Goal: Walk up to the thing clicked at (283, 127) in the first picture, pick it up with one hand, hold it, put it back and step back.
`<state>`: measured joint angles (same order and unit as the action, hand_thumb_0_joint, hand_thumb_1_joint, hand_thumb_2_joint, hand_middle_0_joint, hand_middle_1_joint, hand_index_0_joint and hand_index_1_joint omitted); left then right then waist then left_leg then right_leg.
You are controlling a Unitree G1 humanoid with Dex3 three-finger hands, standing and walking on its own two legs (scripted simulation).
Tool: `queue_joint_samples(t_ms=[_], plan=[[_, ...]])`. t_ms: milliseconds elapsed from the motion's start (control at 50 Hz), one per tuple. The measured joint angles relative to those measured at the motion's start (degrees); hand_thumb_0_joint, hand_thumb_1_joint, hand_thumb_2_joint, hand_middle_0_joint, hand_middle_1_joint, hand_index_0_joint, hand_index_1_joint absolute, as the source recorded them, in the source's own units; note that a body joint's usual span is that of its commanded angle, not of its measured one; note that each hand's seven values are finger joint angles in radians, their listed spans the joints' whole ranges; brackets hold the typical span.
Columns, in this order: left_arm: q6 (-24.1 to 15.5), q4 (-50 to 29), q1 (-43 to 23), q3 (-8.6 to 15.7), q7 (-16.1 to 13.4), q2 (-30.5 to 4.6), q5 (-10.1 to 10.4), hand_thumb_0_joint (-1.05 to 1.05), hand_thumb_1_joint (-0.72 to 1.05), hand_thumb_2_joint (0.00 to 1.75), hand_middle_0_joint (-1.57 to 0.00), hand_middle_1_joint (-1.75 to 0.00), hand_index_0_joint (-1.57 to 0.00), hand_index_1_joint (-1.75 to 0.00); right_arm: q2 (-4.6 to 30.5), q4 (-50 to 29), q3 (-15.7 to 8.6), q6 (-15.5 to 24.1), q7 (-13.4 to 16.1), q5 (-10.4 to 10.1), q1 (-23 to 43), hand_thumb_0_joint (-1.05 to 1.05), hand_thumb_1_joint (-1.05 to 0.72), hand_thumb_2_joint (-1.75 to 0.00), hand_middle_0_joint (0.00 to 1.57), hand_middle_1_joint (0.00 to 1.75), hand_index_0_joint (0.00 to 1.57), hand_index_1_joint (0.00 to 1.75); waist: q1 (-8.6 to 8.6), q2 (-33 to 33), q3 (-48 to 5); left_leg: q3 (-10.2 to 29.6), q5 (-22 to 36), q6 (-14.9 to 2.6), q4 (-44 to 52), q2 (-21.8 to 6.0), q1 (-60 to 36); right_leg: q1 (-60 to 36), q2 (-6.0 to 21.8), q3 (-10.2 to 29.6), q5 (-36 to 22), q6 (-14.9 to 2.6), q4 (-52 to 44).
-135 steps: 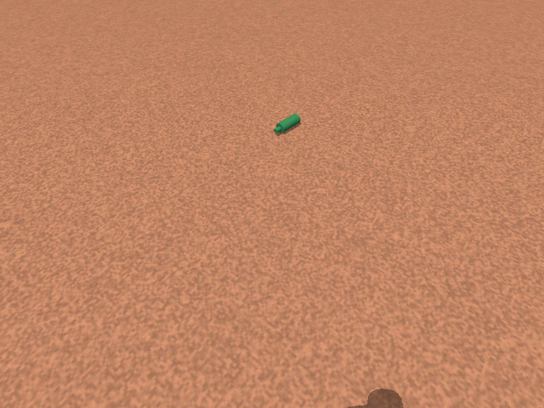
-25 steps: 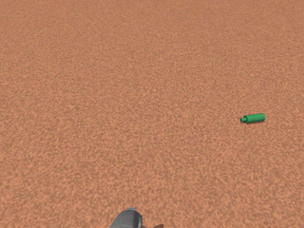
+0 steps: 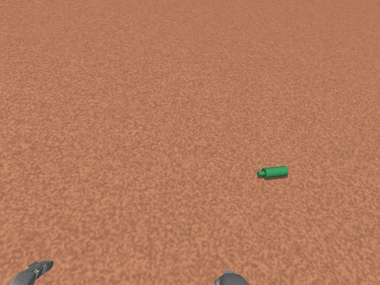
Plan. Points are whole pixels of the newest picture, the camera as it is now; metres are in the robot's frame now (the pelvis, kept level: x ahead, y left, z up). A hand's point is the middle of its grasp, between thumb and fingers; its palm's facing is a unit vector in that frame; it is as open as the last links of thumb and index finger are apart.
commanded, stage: walk up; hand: left
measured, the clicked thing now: (271, 172) +0.88 -0.59 -0.71
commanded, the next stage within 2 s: none
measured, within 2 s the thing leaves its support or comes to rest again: neither
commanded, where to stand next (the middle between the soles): +0.52 -0.81 m, yaw +12 degrees
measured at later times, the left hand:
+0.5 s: hand out of the picture +0.12 +0.08 -0.14, palm faces +0.13 -0.93 -0.34, open 7.4 cm
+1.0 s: hand (234, 233) +0.28 -0.12 -0.12, palm faces +0.10 -0.92 -0.39, open 7.3 cm
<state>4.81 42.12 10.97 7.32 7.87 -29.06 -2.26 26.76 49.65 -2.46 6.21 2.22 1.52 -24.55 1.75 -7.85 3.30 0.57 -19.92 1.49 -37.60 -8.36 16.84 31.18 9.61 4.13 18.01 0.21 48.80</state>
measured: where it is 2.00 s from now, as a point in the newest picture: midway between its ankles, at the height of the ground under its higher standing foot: (319, 246)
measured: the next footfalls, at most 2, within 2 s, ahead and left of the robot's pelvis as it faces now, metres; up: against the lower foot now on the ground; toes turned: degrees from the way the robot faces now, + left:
right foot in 0.04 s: +0.14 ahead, -0.21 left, +0.00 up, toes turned -3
left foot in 0.50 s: +0.24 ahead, -0.09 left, +0.00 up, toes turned +12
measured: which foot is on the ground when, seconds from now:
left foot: down 0.00-0.06, up 0.08-0.48, down 0.50-0.88, up 0.90-1.00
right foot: up 0.00-0.02, down 0.04-0.52, up 0.54-0.84, down 0.86-1.00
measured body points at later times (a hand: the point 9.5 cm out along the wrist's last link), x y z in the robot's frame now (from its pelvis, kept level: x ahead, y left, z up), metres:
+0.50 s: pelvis +0.14 -0.19 +0.00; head +0.17 -0.16 +0.45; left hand +0.11 +0.13 -0.12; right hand +0.26 -0.51 -0.09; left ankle +0.20 -0.10 -0.71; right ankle +0.10 -0.21 -0.71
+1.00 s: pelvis +0.23 -0.41 -0.01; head +0.25 -0.42 +0.44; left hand +0.27 -0.07 -0.10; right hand +0.33 -0.78 -0.10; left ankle +0.22 -0.24 -0.65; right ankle +0.29 -0.55 -0.71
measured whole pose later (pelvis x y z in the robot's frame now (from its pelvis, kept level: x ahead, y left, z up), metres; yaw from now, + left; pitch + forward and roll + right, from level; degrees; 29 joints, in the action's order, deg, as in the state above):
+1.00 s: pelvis +0.23 -0.41 -0.01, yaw +7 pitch -2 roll +0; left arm 3.7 43.0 15.6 5.5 5.3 -23.5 -2.7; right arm 30.3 55.5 -4.6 1.8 5.6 0.7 -16.6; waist -1.5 1.2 3.3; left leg 0.7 -30.0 -2.5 -67.6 -6.0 30.4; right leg 23.5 3.2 0.3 21.0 1.2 45.9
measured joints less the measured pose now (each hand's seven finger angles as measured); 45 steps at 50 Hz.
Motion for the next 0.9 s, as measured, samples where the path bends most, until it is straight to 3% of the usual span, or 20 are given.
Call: queue_joint_samples(t_ms=[40, 80, 120, 180, 240, 320, 480, 500, 520, 560, 600, 660, 740, 800, 860, 880, 900], plan=[[-0.19, 0.63, 0.20, 0.43, 0.09, -0.21, 0.02, 0.01, 0.91, 0.90, -0.20, -0.29, -0.20, -0.30, 1.59, 0.51, -0.63, -0.66, 0.19, 0.24, 0.19, 0.01, -0.90, -0.90, 0.21, 0.30, 0.21, 0.30, 0.23, 1.27, -1.10, 1.27, -2.03, -0.32, -1.56, -1.73, 0.41, -2.97, -1.13, -1.87, -0.90, 0.26, -4.21], [-1.25, 1.46, -0.22, 0.51, -0.38, 1.84, -0.33, 0.01, 0.91, 0.90, -0.20, -0.29, -0.20, -0.30, 4.06, 1.83, -1.71, -1.87, 1.05, 0.33, 1.61, 0.01, -0.90, -0.90, 0.21, 0.30, 0.21, 0.30, -0.06, 6.59, -0.02, 5.02, -4.85, -3.56, -8.27, -5.03, 2.41, -4.15, -4.47, -5.46, -0.25, 1.62, -2.09], [-2.54, 1.45, 0.38, -0.56, -1.04, 3.50, -0.74, 0.01, 0.91, 0.90, -0.20, -0.29, -0.20, -0.30, 4.44, 3.48, -2.29, -3.36, 2.39, -0.34, 3.10, 0.01, -0.90, -0.90, 0.21, 0.30, 0.21, 0.30, -1.23, 8.29, -0.06, 6.68, -9.24, -4.46, -21.92, -1.17, 7.40, -4.72, -4.90, -7.04, 1.83, 1.12, -0.71], [-2.91, 2.17, 2.90, -1.64, -1.99, 5.51, -0.12, 0.01, 0.91, 0.90, -0.20, -0.29, -0.20, -0.30, 3.24, 4.90, -1.71, -3.51, 2.74, -1.42, 5.57, 0.01, -0.91, -0.90, 0.20, 0.30, 0.20, 0.30, -3.33, 8.96, -0.81, 2.44, -6.91, -4.76, -31.55, 4.34, 12.60, -8.67, -5.44, -8.09, 0.83, -0.59, -6.15], [-3.21, 3.01, 5.43, -2.04, -2.70, 5.53, -0.20, 0.01, 0.91, 0.90, -0.21, -0.30, -0.21, -0.30, 1.34, 4.26, -0.50, -1.96, 2.00, -2.08, 6.64, 0.01, -0.91, -0.90, 0.20, 0.30, 0.20, 0.30, -5.19, 9.16, -1.17, -0.92, -2.61, -4.55, -28.42, 6.84, 15.23, -12.80, -7.16, -9.67, -0.85, -2.64, -12.40], [-3.32, 2.87, 7.72, -1.55, -3.46, 4.64, -0.46, 0.01, 0.90, 0.90, -0.21, -0.30, -0.21, -0.30, -1.13, 3.41, 0.84, -1.26, 1.09, -1.71, 7.33, 0.01, -0.91, -0.90, 0.20, 0.30, 0.20, 0.30, -6.99, 8.96, -0.19, -2.26, -0.08, -3.97, -18.83, 8.65, 15.91, -16.93, -10.34, -12.46, -0.96, -5.24, -17.04], [-1.68, 0.50, 10.18, -1.79, -3.89, 4.46, -1.57, 0.01, 0.91, 0.90, -0.20, -0.30, -0.20, -0.30, -4.20, 1.87, 1.92, -2.13, 1.11, -2.09, 6.45, 0.01, -0.91, -0.90, 0.21, 0.30, 0.21, 0.30, -8.07, 4.58, 1.47, -6.50, 6.88, -5.36, -2.97, 8.90, 8.73, -20.38, -14.04, -16.87, 5.18, -8.44, -15.33], [-1.64, 0.18, 10.48, -2.00, -3.97, 4.80, -1.50, 0.01, 0.91, 0.90, -0.20, -0.30, -0.20, -0.30, -3.98, 1.19, 1.82, -1.79, 1.36, -1.99, 6.20, 0.01, -0.90, -0.90, 0.21, 0.30, 0.21, 0.30, -7.78, 3.92, 1.67, -6.54, 7.04, -5.59, 0.16, 9.08, 6.36, -19.34, -13.86, -17.01, 6.90, -7.85, -11.96], [-1.56, 0.26, 10.09, -2.10, -4.18, 5.16, -1.40, 0.01, 0.91, 0.90, -0.20, -0.30, -0.20, -0.30, -4.11, 0.66, 1.48, -1.49, 1.79, -1.75, 6.55, 0.01, -0.90, -0.90, 0.21, 0.30, 0.21, 0.30, -7.00, 2.39, 2.60, -6.75, 5.45, -5.29, 0.41, 9.97, 5.57, -17.30, -12.73, -15.97, 7.99, -5.88, -6.37], [-0.89, 0.29, 8.90, -2.68, -4.37, 6.82, -1.39, 0.01, 0.91, 0.90, -0.20, -0.30, -0.20, -0.30, -3.37, -1.09, 0.92, -1.28, 2.66, -1.66, 6.79, 0.01, -0.90, -0.90, 0.21, 0.30, 0.21, 0.30, -5.24, 1.90, 4.08, -6.47, 4.04, -4.86, -1.90, 9.76, 5.49, -11.09, -13.32, -10.92, 11.88, -0.18, 9.29], [-0.17, 0.17, 8.12, -3.75, -3.99, 7.53, -1.27, 0.01, 0.91, 0.90, -0.20, -0.30, -0.20, -0.30, -2.63, -1.45, 0.54, -1.52, 3.48, -2.21, 7.19, 0.00, -0.90, -0.90, 0.21, 0.30, 0.21, 0.30, -3.70, 2.46, 4.29, -5.88, 3.36, -4.59, -2.34, 8.01, 4.25, -5.41, -13.62, -6.52, 12.49, 2.15, 21.78], [0.25, -0.49, 6.46, -3.40, -3.11, 6.22, -0.82, 0.01, 0.91, 0.90, -0.21, -0.30, -0.21, -0.30, -2.62, -1.10, 0.24, -1.59, 3.95, -1.92, 6.85, 0.01, -0.90, -0.90, 0.21, 0.30, 0.21, 0.30, -2.11, 1.56, 3.24, -4.98, 3.33, -3.27, -1.03, 5.62, 2.26, 0.02, -11.00, 0.72, 8.15, 2.17, 26.36], [0.30, -2.16, 2.93, -1.18, -2.27, 3.08, -0.17, 0.01, 0.91, 0.90, -0.21, -0.30, -0.21, -0.30, -1.99, -0.05, 0.33, -1.00, 2.77, -0.77, 5.32, 0.01, -0.90, -0.90, 0.21, 0.30, 0.21, 0.30, -1.72, 0.22, 2.48, -3.04, 2.45, -0.81, -1.39, 2.35, 1.88, 2.00, -5.62, 6.10, 3.32, 0.92, 18.52], [0.43, -2.36, 1.41, -0.02, -1.56, 1.19, 0.09, 0.01, 0.91, 0.90, -0.20, -0.30, -0.20, -0.30, -0.69, 0.51, 0.01, -0.80, 1.94, 0.10, 5.17, 0.01, -0.90, -0.90, 0.21, 0.30, 0.21, 0.30, -1.66, 0.16, 1.97, -2.26, 1.36, 0.06, -2.00, -0.37, 2.06, 0.33, -2.03, 5.00, 2.66, 0.61, 7.36], [0.22, -1.38, 1.47, 0.70, -1.04, -0.13, 0.15, 0.01, 0.91, 0.90, -0.20, -0.29, -0.20, -0.30, 1.32, 1.13, -0.56, -1.18, 1.60, 0.73, 5.44, 0.01, -0.90, -0.90, 0.21, 0.30, 0.21, 0.30, -0.98, 1.31, 0.64, -0.69, -0.89, 0.00, -4.36, -3.31, 3.19, -4.22, -1.38, 2.09, 1.80, 0.41, -1.99], [-0.09, -0.62, 1.32, 0.94, -1.25, 0.43, -0.02, 0.01, 0.91, 0.90, -0.20, -0.29, -0.20, -0.30, 2.45, 1.70, -1.00, -1.63, 1.71, 0.88, 5.93, 0.01, -0.90, -0.90, 0.21, 0.30, 0.21, 0.30, -0.88, 3.45, 0.84, 0.85, -2.36, -1.46, -6.48, -5.27, 3.96, -4.74, -2.97, 0.54, 1.72, 2.45, -1.51], [-0.43, -0.04, 1.19, 0.80, -1.49, 1.46, -0.39, 0.01, 0.91, 0.90, -0.20, -0.29, -0.20, -0.30, 3.64, 2.48, -1.59, -2.29, 2.03, 0.93, 6.38, 0.01, -0.90, -0.90, 0.21, 0.30, 0.21, 0.30, -0.65, 6.27, 1.39, 3.18, -4.63, -3.24, -9.98, -6.83, 5.19, -5.32, -4.77, -1.58, 2.62, 3.30, -0.18]])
